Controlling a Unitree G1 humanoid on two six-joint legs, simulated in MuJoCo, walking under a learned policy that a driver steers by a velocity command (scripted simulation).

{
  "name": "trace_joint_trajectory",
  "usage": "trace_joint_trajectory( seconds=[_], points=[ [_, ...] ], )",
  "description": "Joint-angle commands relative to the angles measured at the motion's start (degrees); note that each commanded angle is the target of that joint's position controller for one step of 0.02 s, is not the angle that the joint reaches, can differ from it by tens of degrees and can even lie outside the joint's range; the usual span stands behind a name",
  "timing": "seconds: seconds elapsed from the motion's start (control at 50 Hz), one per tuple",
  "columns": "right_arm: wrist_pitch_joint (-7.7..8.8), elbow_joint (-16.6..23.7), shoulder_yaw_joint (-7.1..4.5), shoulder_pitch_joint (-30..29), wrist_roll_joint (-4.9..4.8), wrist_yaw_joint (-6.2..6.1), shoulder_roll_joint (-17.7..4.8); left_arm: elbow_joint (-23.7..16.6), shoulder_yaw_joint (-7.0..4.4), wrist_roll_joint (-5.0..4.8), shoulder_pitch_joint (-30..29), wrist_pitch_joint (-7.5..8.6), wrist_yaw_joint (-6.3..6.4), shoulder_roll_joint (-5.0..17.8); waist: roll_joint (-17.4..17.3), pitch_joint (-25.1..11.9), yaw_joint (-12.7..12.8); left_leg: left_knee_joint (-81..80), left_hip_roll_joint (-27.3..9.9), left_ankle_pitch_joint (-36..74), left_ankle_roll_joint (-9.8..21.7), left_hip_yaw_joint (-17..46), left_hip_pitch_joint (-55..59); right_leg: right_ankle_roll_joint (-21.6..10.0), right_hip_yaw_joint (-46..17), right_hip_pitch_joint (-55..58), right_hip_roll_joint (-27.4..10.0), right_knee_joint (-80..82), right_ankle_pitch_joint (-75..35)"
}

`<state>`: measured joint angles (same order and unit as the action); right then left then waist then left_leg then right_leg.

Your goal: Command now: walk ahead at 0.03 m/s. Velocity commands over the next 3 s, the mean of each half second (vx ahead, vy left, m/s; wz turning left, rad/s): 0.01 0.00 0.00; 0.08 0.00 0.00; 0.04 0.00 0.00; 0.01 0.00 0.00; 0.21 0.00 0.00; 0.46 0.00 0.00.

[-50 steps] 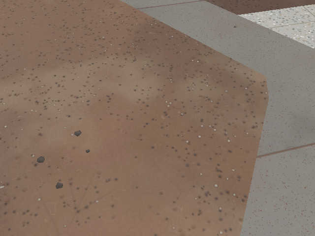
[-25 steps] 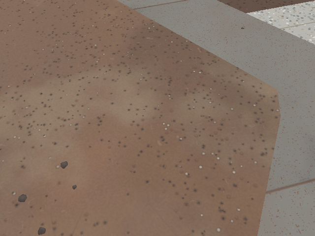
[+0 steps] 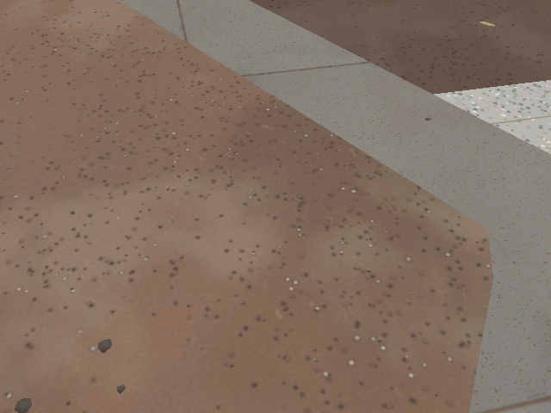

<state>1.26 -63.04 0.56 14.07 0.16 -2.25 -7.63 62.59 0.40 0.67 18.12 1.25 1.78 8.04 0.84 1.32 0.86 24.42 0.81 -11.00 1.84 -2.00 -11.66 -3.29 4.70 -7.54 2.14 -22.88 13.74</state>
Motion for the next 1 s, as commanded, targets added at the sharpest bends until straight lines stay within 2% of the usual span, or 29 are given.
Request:
trace_joint_trajectory(
  seconds=[0.02, 0.32, 0.7, 0.72, 0.76, 0.78, 0.8, 0.82, 0.84, 0.86, 0.88, 0.9, 0.92, 0.94, 0.96, 0.98, 1.0],
  points=[
    [0.26, 0.1, -0.71, 3.3, 0.03, -0.21, -4.7, 0.8, -0.57, -0.04, 4.8, 0.00, 0.43, 3.5, -1.6, 2.4, -0.2, -5.1, -6.9, 7.7, 2.1, 7.7, 0.7, -0.2, -7.1, -2.0, -6.8, 4.8, -4.3],
    [-0.21, -2.9, -0.13, 6.7, 0.21, -0.34, -3.2, 3.6, 0.03, -0.10, 5.6, -0.50, 0.89, 2.4, -1.0, 3.6, -0.6, -6.3, -6.2, 4.9, 1.9, 7.3, 0.4, -0.1, -7.3, -2.3, -7.5, 5.1, -3.4],
    [-0.42, -4.1, 0.14, 8.8, 0.16, -0.25, -2.1, 4.7, 0.49, -0.08, 7.7, -0.20, 0.95, 1.0, -0.8, 4.5, -0.9, -6.4, -5.9, 2.6, 1.6, 7.1, -0.1, -0.2, -7.7, -3.9, -7.7, 5.7, -1.9],
    [-0.48, -4.2, 0.16, 9.3, 0.19, -0.22, -2.0, 4.8, 0.50, -0.02, 8.4, -0.21, 0.91, 0.9, -0.8, 3.4, -0.8, -6.6, -5.3, -1.4, 1.7, 7.0, 0.2, -0.3, -7.6, -3.6, -7.2, 6.1, 2.1],
    [-0.83, -3.6, -0.54, 9.2, 0.28, -0.08, -3.4, 4.5, -0.43, 0.07, 9.1, -0.56, 0.76, 2.9, 0.1, 4.6, -0.5, -4.1, -2.9, -14.4, 2.7, 5.7, -2.6, -1.6, -8.0, -5.1, -5.9, 5.6, 16.1],
    [-1.02, -3.0, -0.85, 8.8, 0.56, 0.15, -3.8, 4.0, -0.88, 0.15, 9.4, -0.83, 0.61, 3.8, 1.1, 6.4, -0.2, -2.2, -1.9, -21.3, 3.3, 5.1, -5.8, -2.9, -9.7, -6.5, -6.3, 6.2, 24.1],
    [-1.04, -2.0, -0.92, 7.7, 0.87, 0.47, -3.4, 3.8, -1.21, 0.18, 10.6, -1.00, 0.46, 4.1, 2.2, 9.0, 0.6, 0.2, -1.1, -24.4, 3.6, 4.5, -10.2, -4.3, -12.6, -7.0, -8.0, 7.9, 29.9],
    [-0.84, -0.8, -0.70, 6.1, 1.28, 0.87, -2.0, 4.1, -1.71, 0.17, 12.5, -0.99, 0.40, 4.9, 5.0, 10.0, 1.7, 5.2, 0.2, -22.1, 3.2, 2.4, -13.7, -6.2, -17.9, -5.3, -11.4, 10.8, 33.7],
    [-0.45, 0.1, -0.35, 4.5, 1.49, 1.10, -0.3, 4.4, -1.98, 0.10, 13.6, -0.94, 0.59, 5.0, 6.6, 10.8, 2.1, 11.2, 1.1, -14.1, 2.4, -0.9, -15.5, -7.8, -22.4, -4.7, -15.7, 14.8, 32.7],
    [0.06, 0.2, -0.20, 4.5, 1.81, 1.13, 0.4, 4.0, -2.02, 0.31, 12.0, -0.69, 0.75, 4.7, 5.7, 10.9, 1.4, 14.8, -0.7, -9.8, 2.1, -1.0, -14.4, -8.8, -23.7, -5.7, -18.2, 15.6, 26.3],
    [0.53, 0.0, -0.22, 5.8, 1.56, 1.16, 0.4, 3.4, -1.90, 0.41, 10.1, -0.33, 0.78, 4.3, 3.4, 9.6, 0.1, 15.3, -1.5, -9.0, 2.2, -0.3, -12.4, -8.8, -22.0, -6.5, -18.0, 14.8, 20.0],
    [0.92, -0.4, -0.13, 8.0, 1.47, 1.18, 0.8, 2.9, -1.73, 0.44, 8.0, 0.08, 0.72, 4.4, 2.5, 8.3, -1.5, 12.6, -2.1, -8.5, 2.4, 0.1, -8.6, -8.2, -19.3, -8.0, -17.1, 12.6, 15.0],
    [1.21, -0.9, 0.00, 10.1, 1.28, 1.04, 1.3, 2.6, -1.32, 0.47, 6.0, 0.42, 0.59, 3.7, 2.8, 8.2, -3.0, 6.9, -2.0, -7.7, 2.7, -0.1, -3.0, -6.6, -15.8, -10.7, -14.9, 9.3, 9.8],
    [1.36, -1.5, -0.08, 11.4, 1.08, 0.77, 0.8, 2.8, -1.02, 0.58, 6.0, 0.71, 0.48, 2.7, 1.6, 8.2, -3.6, 1.8, -1.4, -4.4, 2.4, 0.6, 1.5, -4.6, -12.3, -12.1, -11.9, 5.9, 4.2],
    [1.70, -1.9, -0.47, 13.5, 1.30, 0.40, -1.3, 2.9, -0.94, 0.67, 6.7, 0.99, 0.43, 2.2, -0.4, 7.5, -3.3, -0.9, -4.4, 1.6, 2.3, 5.0, 5.4, -2.5, -8.9, -13.5, -9.1, 1.3, 0.5],
    [1.83, -1.8, -1.09, 13.5, 0.53, 0.05, -4.8, 2.5, -0.40, -0.07, 9.0, 1.05, 0.30, -0.1, -6.6, 7.1, -1.3, -3.1, -8.5, 7.4, 4.1, 11.1, 5.2, -0.6, -4.1, -14.4, -3.8, -2.6, 1.1],
    [1.85, -2.1, -0.70, 14.9, 0.64, -0.07, -4.2, 3.2, -0.07, -0.10, 10.4, 0.74, 0.45, -0.7, -8.9, 5.0, -1.7, -5.1, -12.6, 13.4, 6.5, 15.3, 4.8, 0.8, -3.2, -10.7, -3.9, -4.3, 3.1]
  ],
)
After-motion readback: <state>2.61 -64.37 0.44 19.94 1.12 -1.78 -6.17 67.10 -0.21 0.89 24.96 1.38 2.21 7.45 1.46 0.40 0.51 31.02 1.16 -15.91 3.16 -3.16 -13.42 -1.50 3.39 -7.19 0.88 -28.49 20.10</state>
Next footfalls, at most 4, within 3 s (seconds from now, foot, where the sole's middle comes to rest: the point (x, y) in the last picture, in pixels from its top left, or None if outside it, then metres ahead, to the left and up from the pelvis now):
2.44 right None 0.10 -0.09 -0.78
2.90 left None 0.46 0.07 -0.78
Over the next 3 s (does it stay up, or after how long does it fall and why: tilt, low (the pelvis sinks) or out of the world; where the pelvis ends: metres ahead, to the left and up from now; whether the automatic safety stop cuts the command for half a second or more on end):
stays up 0.34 0.01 -0.02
